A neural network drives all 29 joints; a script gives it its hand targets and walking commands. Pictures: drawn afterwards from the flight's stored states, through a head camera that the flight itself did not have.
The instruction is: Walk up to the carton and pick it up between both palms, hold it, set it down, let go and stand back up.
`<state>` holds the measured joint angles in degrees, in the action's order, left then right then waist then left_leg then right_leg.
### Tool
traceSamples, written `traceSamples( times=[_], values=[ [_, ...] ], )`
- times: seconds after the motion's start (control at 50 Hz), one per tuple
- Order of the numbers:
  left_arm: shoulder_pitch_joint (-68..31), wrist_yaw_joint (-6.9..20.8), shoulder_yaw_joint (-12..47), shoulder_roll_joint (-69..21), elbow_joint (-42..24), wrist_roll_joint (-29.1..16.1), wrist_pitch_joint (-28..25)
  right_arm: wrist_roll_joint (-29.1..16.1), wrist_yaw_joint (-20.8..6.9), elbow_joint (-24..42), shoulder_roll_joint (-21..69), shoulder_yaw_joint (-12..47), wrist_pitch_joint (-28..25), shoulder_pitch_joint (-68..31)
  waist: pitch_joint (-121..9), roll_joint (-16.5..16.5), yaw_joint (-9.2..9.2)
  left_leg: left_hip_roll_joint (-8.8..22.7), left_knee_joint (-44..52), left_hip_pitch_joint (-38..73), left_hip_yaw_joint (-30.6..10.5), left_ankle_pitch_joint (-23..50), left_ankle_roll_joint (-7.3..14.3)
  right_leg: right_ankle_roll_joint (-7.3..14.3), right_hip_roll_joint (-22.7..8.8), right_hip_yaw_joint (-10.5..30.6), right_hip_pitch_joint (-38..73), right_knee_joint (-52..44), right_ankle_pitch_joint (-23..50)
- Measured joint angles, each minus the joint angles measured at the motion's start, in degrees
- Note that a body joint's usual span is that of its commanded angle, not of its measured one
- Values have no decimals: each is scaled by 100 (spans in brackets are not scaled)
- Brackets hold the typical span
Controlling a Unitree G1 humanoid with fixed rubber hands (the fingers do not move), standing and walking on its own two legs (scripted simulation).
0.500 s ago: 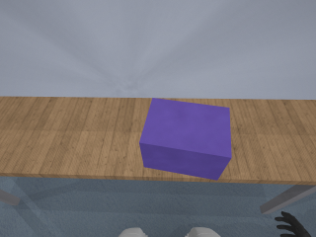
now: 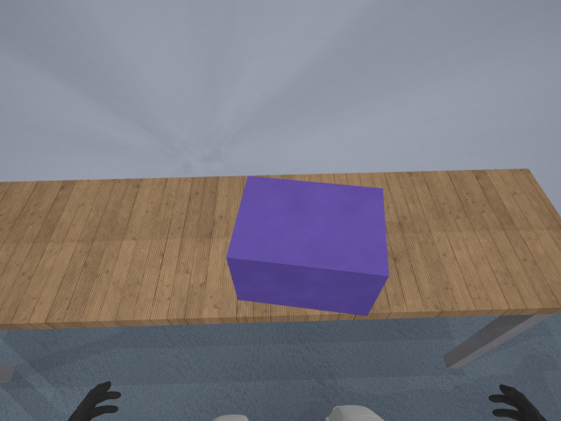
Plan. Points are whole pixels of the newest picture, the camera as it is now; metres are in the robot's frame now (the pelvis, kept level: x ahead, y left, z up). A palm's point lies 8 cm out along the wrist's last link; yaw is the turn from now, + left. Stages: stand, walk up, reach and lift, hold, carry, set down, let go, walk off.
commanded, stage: walk up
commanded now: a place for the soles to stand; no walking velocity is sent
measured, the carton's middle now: (307, 246) +0.39 -0.02 -0.05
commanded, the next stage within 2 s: reach and lift in 0.54 s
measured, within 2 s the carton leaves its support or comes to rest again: neither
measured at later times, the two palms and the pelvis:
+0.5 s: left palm out of the picture +0.10 +0.30 -0.08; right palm out of the picture +0.09 -0.32 -0.08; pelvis -0.01 +0.00 +0.03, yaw +0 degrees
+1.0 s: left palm (115, 382) +0.18 +0.26 -0.06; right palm out of the picture +0.12 -0.29 -0.05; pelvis +0.00 +0.00 +0.01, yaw +0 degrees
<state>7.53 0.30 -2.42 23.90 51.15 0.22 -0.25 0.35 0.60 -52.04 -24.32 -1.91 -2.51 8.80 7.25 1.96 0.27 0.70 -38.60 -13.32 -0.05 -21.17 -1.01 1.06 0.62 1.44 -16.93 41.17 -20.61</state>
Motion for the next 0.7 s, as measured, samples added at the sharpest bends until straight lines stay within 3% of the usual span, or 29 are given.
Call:
traceSamples(
  times=[0.1, 0.16, 0.36, 0.54, 0.6, 0.66, 0.7],
  values=[
    [-84, 29, -13, -52, 173, 4, -13, -24, -2, -108, 11, 58, 43, -63, -27, -115, 5, 167, 23, 44, -70, -31, -68, 68, 159, -77, 155, -271, 162],
    [-131, 44, 23, -89, 298, 13, -51, -35, -19, -221, 34, 48, 91, -185, -78, -92, 38, 103, 230, 87, -92, 109, -42, 107, 97, -98, 179, -396, 246],
    [-348, 94, 88, -241, 743, -1, -26, 0, -69, -682, 147, 135, 48, -360, -316, -149, -1, 91, 1310, 489, -42, 727, -84, 36, 70, -49, 544, -1404, 816],
    [-377, 94, 87, -200, 964, -15, -33, 7, -58, -969, 146, 165, 19, -390, -455, -133, -2, 97, 1656, 610, 19, 898, -62, -4, 72, 9, 671, -1802, 1033],
    [-476, -111, 108, -131, -65, -50, 1104, 437, -344, -1072, 281, -561, -525, -686, -275, -82, 65, 89, 944, 135, -10, 643, -70, 37, 9, -124, 240, -1133, 742],
    [-760, -144, 70, -103, -1087, 95, 2062, 451, -469, -788, 406, -843, -713, -985, 118, 19, 59, 115, 189, -147, -18, 261, -96, 9, 29, -133, -26, -441, 454],
    [-829, -119, -8, -193, -1657, 216, 2390, 313, -480, -522, 495, -843, -759, -1008, 238, 60, 53, 172, -60, -207, -18, 128, -84, -10, 86, -131, -66, -262, 352]
  ],
)
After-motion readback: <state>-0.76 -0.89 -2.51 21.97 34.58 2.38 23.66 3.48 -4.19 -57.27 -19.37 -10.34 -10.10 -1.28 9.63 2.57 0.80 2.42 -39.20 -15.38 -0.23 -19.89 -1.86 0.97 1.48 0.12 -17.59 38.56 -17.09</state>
